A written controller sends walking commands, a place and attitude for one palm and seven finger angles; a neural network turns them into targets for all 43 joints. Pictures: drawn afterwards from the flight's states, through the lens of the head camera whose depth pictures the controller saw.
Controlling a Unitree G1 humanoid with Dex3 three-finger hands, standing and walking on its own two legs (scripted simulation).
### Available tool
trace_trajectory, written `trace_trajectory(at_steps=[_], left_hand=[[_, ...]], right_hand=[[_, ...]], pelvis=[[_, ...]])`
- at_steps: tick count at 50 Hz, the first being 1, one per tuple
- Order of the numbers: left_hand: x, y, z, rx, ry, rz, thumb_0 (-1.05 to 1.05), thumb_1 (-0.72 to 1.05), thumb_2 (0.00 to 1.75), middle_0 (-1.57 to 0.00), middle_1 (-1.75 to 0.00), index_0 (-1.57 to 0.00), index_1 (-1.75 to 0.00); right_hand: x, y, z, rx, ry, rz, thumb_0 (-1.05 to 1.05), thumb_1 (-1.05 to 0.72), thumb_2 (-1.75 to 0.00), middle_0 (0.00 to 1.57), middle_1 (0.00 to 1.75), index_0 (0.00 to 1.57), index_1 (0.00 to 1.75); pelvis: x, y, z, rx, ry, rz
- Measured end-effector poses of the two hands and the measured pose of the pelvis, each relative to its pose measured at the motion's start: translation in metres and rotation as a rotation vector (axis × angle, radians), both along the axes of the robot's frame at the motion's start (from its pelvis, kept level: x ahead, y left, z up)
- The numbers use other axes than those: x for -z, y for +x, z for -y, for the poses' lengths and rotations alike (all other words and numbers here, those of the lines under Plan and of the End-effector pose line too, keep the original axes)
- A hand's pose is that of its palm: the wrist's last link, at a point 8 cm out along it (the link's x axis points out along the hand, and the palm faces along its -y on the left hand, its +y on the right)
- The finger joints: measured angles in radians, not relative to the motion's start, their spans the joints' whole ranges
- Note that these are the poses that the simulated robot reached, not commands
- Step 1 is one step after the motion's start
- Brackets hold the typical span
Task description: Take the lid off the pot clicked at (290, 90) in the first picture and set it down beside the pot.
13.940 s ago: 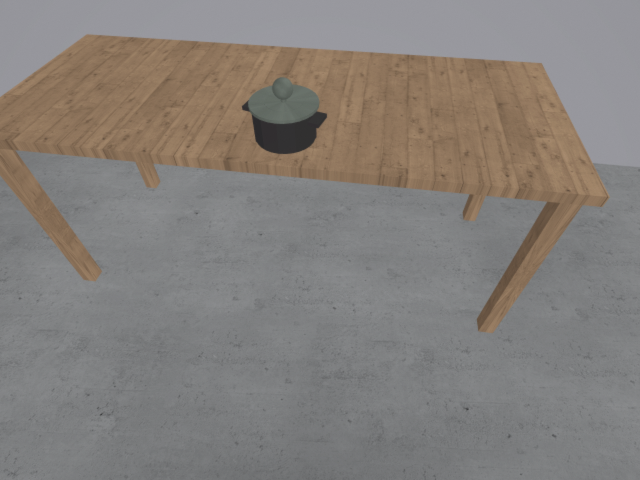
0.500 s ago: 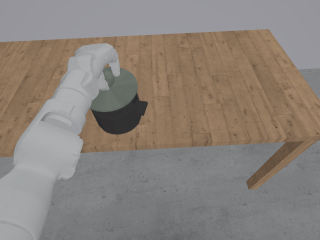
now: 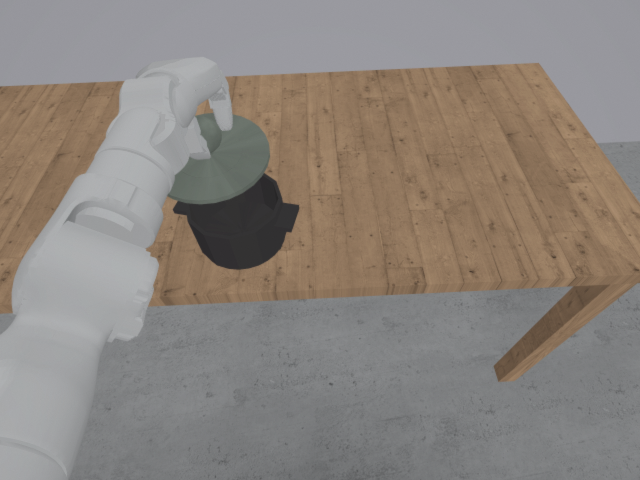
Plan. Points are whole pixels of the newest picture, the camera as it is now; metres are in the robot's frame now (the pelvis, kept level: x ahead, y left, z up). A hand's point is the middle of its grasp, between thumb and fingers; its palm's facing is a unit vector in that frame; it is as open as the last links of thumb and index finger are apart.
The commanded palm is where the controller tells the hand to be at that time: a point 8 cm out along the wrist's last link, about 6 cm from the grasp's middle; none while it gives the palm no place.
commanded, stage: lift the lid straight up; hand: left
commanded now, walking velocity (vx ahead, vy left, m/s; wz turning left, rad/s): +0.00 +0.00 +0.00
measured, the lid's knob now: (202, 135) +0.53 +0.11 +0.14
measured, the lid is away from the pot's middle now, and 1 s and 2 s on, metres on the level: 0.01 0.06 0.17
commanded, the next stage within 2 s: move the lid sideways beside the pot in 0.52 s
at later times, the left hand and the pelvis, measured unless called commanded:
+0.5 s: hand (196, 102) +0.51 +0.10 +0.21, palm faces -0.31 -0.05 -0.95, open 7.6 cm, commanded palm +0.52 +0.11 +0.27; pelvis +0.00 +0.00 +0.00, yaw +0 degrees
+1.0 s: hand (152, 110) +0.51 +0.15 +0.20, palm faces -0.33 -0.06 -0.94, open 7.6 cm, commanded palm +0.53 +0.16 +0.27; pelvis +0.00 +0.00 +0.00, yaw +0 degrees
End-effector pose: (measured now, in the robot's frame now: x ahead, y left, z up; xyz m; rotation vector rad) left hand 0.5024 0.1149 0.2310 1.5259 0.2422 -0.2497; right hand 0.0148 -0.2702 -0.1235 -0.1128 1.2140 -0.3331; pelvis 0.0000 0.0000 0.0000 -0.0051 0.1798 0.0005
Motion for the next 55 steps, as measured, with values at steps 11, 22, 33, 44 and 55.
trace_trajectory(at_steps=[11, 22, 33, 44, 55], left_hand=[[-0.017, 0.004, 0.010, -0.005, -0.010, 0.015, 0.00, 0.24, 0.61, -0.67, -0.99, -0.69, -0.99], [-0.033, 0.008, 0.012, -0.051, -0.014, 0.005, 0.00, 0.24, 0.61, -0.66, -0.99, -0.69, -0.99], [-0.027, 0.007, 0.002, -0.039, -0.020, -0.013, 0.00, 0.24, 0.61, -0.67, -0.99, -0.69, -0.99], [-0.026, 0.009, -0.026, -0.075, -0.001, -0.013, 0.00, 0.24, 0.61, -0.67, -0.99, -0.69, -0.99], [-0.025, 0.007, -0.052, -0.092, 0.002, -0.036, 0.00, 0.25, 0.61, -0.66, -0.99, -0.69, -0.99]], right_hand=[[0.000, 0.011, -0.005, -0.022, 0.007, 0.042, 0.01, -0.90, -0.90, 0.20, 0.30, 0.20, 0.30], [0.001, 0.009, -0.006, -0.016, 0.022, 0.025, 0.01, -0.90, -0.90, 0.20, 0.30, 0.20, 0.30], [-0.005, 0.007, 0.001, -0.010, -0.009, 0.023, 0.01, -0.90, -0.90, 0.20, 0.30, 0.20, 0.30], [-0.007, 0.006, 0.000, -0.003, -0.024, 0.025, 0.01, -0.90, -0.90, 0.20, 0.30, 0.20, 0.30], [-0.007, 0.001, -0.004, -0.007, -0.023, -0.017, 0.01, -0.90, -0.90, 0.20, 0.30, 0.20, 0.30]], pelvis=[[0.000, 0.000, -0.001, -0.001, 0.002, -0.005], [-0.001, 0.001, 0.001, 0.004, 0.002, -0.006], [-0.002, 0.001, 0.001, 0.004, -0.001, 0.000], [-0.002, 0.000, -0.001, 0.005, -0.004, -0.004], [-0.001, 0.000, -0.005, -0.005, -0.010, -0.008]])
